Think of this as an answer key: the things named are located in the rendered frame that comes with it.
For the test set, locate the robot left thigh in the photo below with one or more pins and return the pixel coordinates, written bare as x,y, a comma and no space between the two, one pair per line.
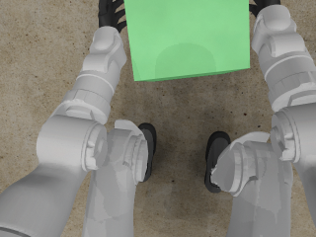
111,193

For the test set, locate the robot left upper arm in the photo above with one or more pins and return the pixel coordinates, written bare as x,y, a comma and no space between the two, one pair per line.
40,204

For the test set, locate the robot left hand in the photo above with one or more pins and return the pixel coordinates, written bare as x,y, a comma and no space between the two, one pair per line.
108,17

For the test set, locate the robot left forearm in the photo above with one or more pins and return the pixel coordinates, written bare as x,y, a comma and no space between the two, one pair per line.
97,80

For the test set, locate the robot left foot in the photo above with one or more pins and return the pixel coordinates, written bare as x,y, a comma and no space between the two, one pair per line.
150,135

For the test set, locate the robot right forearm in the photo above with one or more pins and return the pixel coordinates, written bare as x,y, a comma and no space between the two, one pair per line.
286,64

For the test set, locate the carton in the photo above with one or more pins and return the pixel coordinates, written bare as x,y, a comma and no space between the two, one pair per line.
177,39

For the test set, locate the robot right upper arm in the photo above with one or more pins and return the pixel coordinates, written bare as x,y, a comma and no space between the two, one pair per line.
293,138

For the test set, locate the robot right hand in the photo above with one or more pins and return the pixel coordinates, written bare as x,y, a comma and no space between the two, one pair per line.
261,4

